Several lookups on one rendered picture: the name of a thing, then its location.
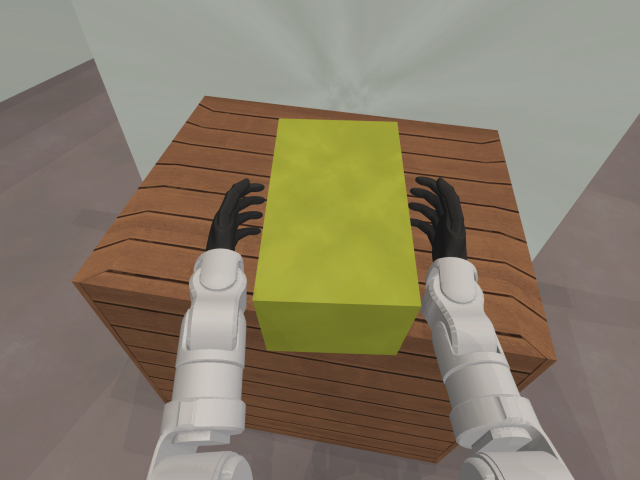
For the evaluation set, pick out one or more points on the carton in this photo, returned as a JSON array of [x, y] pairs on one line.
[[336, 270]]

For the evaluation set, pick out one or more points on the pedestal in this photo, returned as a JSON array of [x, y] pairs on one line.
[[137, 280]]

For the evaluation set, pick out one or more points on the robot left upper arm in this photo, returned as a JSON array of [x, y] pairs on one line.
[[222, 465]]

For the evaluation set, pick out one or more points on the robot left forearm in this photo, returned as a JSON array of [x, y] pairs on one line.
[[206, 407]]

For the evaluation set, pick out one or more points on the robot left hand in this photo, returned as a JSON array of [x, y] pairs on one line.
[[223, 232]]

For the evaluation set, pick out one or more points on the robot right forearm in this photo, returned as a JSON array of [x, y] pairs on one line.
[[488, 414]]

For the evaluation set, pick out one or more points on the robot right hand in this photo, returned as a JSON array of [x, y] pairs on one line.
[[447, 233]]

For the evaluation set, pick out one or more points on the robot right upper arm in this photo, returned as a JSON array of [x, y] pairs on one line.
[[516, 465]]

